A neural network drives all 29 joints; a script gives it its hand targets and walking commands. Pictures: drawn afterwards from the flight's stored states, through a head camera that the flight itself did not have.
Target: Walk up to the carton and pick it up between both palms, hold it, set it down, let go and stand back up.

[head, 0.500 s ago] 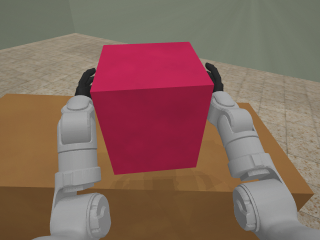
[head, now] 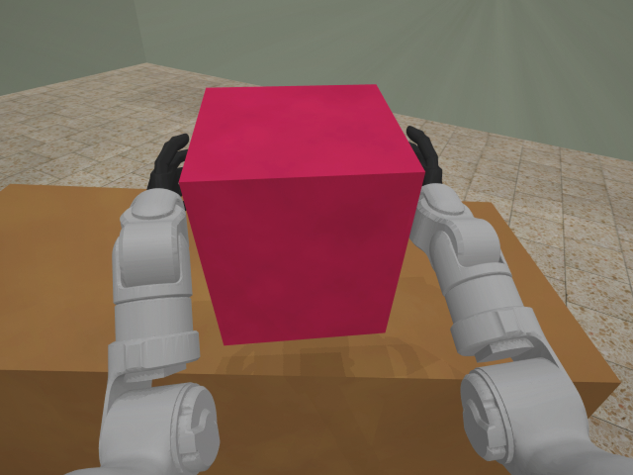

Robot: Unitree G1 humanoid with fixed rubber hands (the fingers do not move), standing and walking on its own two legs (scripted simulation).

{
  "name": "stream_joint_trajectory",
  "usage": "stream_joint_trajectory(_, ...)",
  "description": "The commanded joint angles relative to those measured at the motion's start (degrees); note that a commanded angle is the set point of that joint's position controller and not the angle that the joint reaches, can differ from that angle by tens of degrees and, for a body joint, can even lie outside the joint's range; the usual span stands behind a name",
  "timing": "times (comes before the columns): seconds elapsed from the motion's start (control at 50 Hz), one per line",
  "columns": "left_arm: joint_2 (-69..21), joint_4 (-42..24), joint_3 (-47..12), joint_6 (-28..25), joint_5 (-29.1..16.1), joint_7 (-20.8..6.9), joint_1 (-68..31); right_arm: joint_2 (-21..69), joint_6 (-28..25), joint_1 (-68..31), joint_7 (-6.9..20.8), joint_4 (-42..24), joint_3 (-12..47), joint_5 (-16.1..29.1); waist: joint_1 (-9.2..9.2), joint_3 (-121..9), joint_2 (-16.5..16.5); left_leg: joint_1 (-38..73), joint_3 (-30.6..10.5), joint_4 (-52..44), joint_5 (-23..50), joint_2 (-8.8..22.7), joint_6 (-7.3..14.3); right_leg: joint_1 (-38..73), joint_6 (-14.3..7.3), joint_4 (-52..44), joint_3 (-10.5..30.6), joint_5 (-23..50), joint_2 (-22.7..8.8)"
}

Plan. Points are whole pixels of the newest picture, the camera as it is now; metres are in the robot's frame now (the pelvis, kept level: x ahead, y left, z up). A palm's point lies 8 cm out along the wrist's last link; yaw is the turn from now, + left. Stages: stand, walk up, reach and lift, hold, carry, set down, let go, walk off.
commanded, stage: hold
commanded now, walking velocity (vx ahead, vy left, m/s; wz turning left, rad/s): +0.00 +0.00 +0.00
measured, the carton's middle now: (299, 215) +0.38 +0.01 +0.21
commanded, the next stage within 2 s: none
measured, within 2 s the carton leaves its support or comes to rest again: neither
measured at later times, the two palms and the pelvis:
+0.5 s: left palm (164, 194) +0.36 +0.17 +0.25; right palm (424, 185) +0.37 -0.14 +0.26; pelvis +0.00 +0.00 +0.00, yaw +0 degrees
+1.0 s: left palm (167, 201) +0.36 +0.16 +0.24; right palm (422, 191) +0.37 -0.14 +0.25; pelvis +0.00 +0.00 +0.00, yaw +0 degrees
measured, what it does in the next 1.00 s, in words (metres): stands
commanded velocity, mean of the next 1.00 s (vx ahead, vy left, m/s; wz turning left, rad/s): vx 0.00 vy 0.00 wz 0.00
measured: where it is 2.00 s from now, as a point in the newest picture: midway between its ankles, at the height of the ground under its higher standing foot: outside the picture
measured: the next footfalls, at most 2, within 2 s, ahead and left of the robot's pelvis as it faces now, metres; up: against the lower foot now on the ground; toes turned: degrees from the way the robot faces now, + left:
none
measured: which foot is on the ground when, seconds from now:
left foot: down 0.00-1.00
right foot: down 0.00-1.00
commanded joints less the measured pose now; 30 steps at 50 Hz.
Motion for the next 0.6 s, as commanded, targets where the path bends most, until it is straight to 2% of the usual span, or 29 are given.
stream_joint_trajectory(0.0,-28.4,-7.6,-26.1,-4.2,-11.6,-6.6,-38.3,31.9,-2.2,-38.9,5.3,-16.7,20.0,7.3,-0.45,-21.7,3.9,11.1,-1.2,1.7,14.5,-2.5,-1.8,2.0,5.4,-0.7,1.8,15.9,2.1)
stream_joint_trajectory(0.08,-27.8,-5.5,-24.3,-3.5,-10.1,-7.5,-37.9,31.5,-1.5,-38.2,5.4,-14.1,18.3,6.1,0.02,-17.2,3.6,8.0,-0.8,-0.6,9.0,-2.2,-1.2,1.6,5.0,-1.5,1.9,10.7,1.9)
stream_joint_trajectory(0.58,-28.5,-3.7,-24.5,-4.4,-11.3,-6.9,-41.2,31.8,-1.4,-40.3,6.1,-11.6,16.7,6.2,0.02,-18.9,4.3,7.5,-1.1,-0.5,8.3,-1.9,-1.3,0.2,4.5,-1.7,2.1,8.7,2.0)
